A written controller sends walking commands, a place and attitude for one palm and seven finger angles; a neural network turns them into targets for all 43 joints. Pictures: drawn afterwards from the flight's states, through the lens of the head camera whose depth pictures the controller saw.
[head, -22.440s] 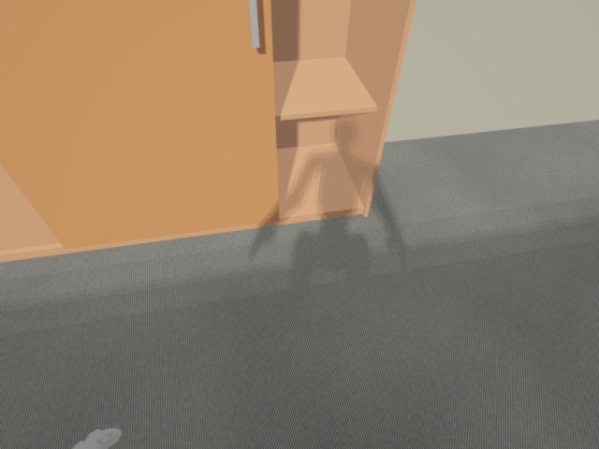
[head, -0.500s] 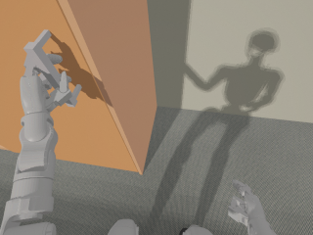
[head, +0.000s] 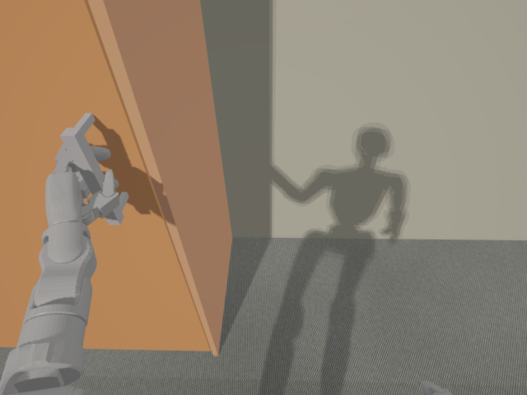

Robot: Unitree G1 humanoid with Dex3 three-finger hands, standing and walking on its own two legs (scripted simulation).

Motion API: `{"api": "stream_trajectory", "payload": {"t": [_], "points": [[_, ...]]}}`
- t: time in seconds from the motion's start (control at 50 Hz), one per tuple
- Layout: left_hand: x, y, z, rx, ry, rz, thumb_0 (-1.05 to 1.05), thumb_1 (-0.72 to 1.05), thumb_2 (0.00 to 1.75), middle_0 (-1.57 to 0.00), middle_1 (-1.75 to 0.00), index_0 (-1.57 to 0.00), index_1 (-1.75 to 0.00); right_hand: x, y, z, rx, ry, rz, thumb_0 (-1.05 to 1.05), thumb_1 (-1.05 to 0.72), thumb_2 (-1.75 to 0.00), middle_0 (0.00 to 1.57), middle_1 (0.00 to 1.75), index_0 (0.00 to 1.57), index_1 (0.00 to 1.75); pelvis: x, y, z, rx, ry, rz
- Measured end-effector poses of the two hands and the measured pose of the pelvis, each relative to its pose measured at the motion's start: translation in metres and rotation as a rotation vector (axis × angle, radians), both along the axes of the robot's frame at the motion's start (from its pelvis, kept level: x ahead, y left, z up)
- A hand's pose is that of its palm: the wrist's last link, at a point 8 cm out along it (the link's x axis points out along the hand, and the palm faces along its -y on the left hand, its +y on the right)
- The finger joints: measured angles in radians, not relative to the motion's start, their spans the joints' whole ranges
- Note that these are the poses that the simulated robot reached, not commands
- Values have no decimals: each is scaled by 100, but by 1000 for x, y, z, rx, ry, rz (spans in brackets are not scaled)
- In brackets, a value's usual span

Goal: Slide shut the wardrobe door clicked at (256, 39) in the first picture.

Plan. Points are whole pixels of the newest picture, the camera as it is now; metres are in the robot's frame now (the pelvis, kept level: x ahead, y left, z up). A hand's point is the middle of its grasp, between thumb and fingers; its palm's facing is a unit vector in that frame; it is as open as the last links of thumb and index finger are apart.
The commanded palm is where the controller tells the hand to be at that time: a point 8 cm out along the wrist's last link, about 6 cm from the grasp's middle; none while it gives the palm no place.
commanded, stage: stop walking and hold the door there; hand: left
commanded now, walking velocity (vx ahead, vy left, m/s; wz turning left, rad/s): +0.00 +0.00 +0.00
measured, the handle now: (102, 172) +0.41 +0.28 +0.15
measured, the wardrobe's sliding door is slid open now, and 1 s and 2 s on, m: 0.00 0.00 0.00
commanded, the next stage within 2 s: loosen the grip on the handle in 1.86 s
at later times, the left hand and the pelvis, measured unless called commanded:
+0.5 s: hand (111, 195) +0.36 +0.25 +0.14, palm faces +0.36 -0.91 -0.20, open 5.9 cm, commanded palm +0.32 +0.28 +0.14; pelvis +0.02 +0.02 +0.00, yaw +0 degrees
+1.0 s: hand (108, 197) +0.36 +0.25 +0.14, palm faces +0.26 -0.94 -0.20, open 5.8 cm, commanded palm +0.32 +0.29 +0.14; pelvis -0.02 +0.07 -0.01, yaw -1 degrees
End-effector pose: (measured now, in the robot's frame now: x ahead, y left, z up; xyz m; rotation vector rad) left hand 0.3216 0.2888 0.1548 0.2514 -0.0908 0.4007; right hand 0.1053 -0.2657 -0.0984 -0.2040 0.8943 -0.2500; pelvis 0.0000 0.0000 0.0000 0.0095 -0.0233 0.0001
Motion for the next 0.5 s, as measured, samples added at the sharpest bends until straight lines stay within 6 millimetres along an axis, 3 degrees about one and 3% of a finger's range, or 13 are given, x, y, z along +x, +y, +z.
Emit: {"api": "stream_trajectory", "payload": {"t": [0.1, 0.24, 0.5], "points": [[1, 1, -1, -8, -13, -22, -7, 71, 81, -45, -140, -27, -138, -2, 27, -9, 41, 20, 10, 1, -90, -90, 20, 30, 20, 30, 3, 9, -1, 1, -3, -7], [2, 2, -2, -7, -29, -46, -7, 71, 82, -46, -140, -28, -139, 19, 52, -10, 68, -4, 47, 1, -90, -90, 20, 30, 21, 30, 8, 19, -1, 3, 2, -12], [2, 2, -4, -6, -50, -52, -7, 71, 85, -46, -140, -28, -139, 71, 51, 6, 35, -79, 94, 1, -90, -90, 20, 30, 21, 30, 19, 20, -1, 0, 11, -6]]}}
